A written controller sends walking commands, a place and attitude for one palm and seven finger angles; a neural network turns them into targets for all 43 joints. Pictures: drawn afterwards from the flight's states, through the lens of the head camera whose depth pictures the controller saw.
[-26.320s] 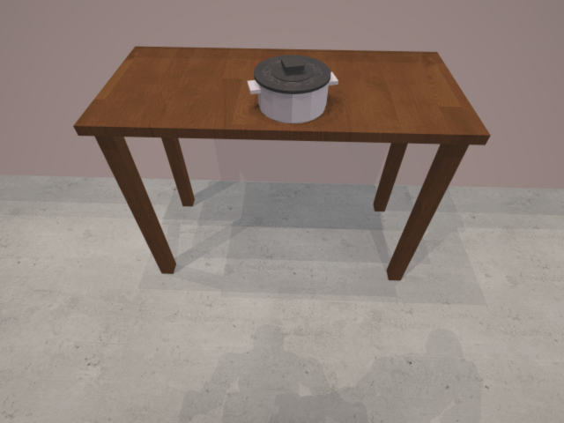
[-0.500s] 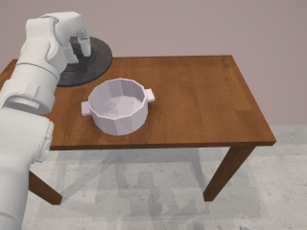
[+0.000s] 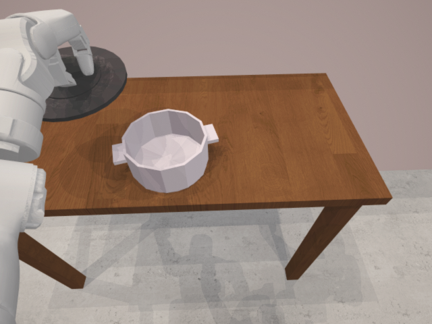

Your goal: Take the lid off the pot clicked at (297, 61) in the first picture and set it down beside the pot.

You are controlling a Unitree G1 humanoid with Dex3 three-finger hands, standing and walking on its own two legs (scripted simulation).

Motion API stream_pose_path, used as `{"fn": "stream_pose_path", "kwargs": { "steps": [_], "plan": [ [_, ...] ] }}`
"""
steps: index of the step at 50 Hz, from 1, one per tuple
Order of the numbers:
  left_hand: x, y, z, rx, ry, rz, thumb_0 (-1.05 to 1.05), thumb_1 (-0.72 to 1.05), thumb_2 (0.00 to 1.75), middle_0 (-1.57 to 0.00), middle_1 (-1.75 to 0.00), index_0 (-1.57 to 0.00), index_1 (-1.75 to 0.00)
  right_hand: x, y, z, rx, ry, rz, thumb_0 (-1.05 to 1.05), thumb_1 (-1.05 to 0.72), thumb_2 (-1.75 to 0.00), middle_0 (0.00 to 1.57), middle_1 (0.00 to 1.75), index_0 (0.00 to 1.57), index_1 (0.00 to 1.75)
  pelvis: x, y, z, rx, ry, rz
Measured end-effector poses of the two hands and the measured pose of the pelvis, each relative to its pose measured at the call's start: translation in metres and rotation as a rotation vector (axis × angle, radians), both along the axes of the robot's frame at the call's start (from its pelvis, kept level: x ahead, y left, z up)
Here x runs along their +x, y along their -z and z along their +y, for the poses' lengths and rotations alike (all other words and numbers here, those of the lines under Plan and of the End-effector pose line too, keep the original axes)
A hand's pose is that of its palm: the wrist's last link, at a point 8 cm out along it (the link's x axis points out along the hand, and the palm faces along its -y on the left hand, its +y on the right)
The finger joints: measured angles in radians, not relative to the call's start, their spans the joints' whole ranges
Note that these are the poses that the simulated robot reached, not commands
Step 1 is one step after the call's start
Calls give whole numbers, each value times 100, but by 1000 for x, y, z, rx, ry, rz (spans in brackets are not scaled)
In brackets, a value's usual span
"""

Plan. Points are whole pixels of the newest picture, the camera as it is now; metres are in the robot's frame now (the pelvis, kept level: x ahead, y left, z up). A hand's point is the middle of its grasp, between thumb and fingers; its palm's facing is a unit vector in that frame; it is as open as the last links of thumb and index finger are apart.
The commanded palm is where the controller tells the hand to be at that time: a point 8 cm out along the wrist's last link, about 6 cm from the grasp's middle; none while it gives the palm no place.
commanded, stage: move the lid sideways beside the pot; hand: left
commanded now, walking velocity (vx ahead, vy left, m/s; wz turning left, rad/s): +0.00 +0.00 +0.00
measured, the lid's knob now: (64, 69) +0.50 +0.25 +0.22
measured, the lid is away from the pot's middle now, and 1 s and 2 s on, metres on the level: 0.15 0.24 0.25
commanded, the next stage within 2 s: lower the lid onto the table in 0.90 s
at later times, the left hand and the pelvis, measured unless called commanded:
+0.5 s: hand (10, 83) +0.44 +0.30 +0.24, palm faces -0.27 -0.05 -0.96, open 6.2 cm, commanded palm +0.45 +0.29 +0.31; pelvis -0.01 +0.00 +0.00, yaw +1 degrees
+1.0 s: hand out of the picture +0.45 +0.32 +0.24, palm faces -0.26 -0.06 -0.96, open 6.2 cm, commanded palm +0.46 +0.31 +0.31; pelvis +0.00 +0.01 +0.00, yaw +1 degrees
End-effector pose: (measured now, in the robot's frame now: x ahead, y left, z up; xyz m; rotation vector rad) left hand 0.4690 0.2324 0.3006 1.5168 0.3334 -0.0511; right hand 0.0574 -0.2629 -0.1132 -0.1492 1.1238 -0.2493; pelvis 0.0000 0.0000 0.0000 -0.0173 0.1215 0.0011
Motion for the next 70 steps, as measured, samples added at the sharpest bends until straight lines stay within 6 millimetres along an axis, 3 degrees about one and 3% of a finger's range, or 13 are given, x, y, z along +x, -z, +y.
{"fn": "stream_pose_path", "kwargs": {
  "steps": [19, 41, 50, 60, 70],
  "plan": [
    [-29, 1, 55, 36, -81, 14, 3, 17, 90, -54, -89, -92, -107, 22, -8, 2, -24, -46, -33, 1, -91, -90, 20, 30, 20, 30, -8, 0, 1, -7, -21, -9],
    [-24, 3, 88, 31, -105, 45, 3, 17, 90, -54, -89, -92, -107, -23, -3, -2, -43, 26, 91, 1, -90, -90, 21, 30, 21, 30, -7, 0, 4, -14, -6, 3],
    [-21, 0, 86, 25, -86, 30, 3, 17, 90, -54, -89, -92, -107, -21, 0, -1, -42, 19, 119, 1, -91, -90, 21, 30, 20, 30, -3, 0, 6, -16, -15, 16],
    [-7, 15, 77, 17, -105, 76, 3, 17, 90, -54, -89, -92, -107, -4, -3, 1, -36, 11, 60, 1, -90, -90, 21, 30, 21, 30, 0, 1, 6, -16, -11, 22],
    [-4, 29, 80, 0, -110, 88, 3, 17, 90, -54, -89, -92, -107, -2, -3, 0, -31, 12, 61, 1, -90, -90, 21, 30, 21, 30, 3, 1, 3, -16, -6, 27]
  ]
}}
